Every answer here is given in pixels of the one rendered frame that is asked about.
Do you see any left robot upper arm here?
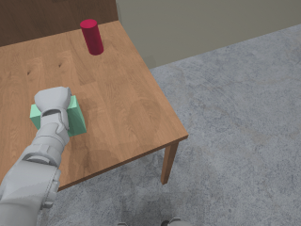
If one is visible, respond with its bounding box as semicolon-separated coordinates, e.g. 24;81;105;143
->
0;160;61;226

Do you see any robot left forearm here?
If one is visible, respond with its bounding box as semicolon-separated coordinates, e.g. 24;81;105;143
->
0;106;70;201

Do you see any robot right shin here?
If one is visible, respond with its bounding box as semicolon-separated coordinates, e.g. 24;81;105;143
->
168;218;181;224

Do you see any table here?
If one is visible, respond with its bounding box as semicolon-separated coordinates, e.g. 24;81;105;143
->
0;0;189;192

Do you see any left robot hand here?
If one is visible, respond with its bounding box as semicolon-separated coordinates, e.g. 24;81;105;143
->
34;86;72;131

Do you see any sponge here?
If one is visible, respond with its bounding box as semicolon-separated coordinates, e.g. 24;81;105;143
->
29;95;87;137

